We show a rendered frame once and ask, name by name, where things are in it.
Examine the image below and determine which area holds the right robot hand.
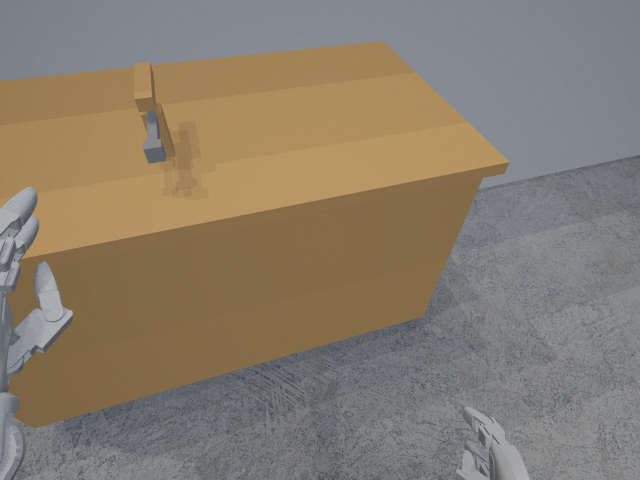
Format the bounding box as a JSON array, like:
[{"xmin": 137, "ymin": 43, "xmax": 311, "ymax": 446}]
[{"xmin": 456, "ymin": 407, "xmax": 531, "ymax": 480}]

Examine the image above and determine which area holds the left robot hand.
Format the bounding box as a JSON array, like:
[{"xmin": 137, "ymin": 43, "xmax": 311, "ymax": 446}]
[{"xmin": 0, "ymin": 187, "xmax": 73, "ymax": 393}]

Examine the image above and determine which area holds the tap lever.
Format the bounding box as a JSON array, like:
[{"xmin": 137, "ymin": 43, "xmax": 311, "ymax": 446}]
[{"xmin": 143, "ymin": 110, "xmax": 166, "ymax": 164}]

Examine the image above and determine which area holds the counter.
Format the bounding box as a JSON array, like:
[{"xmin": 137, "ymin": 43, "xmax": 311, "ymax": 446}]
[{"xmin": 0, "ymin": 41, "xmax": 510, "ymax": 429}]

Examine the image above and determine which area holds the left robot forearm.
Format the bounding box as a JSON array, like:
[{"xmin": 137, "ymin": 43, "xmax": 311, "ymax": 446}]
[{"xmin": 0, "ymin": 392, "xmax": 26, "ymax": 480}]

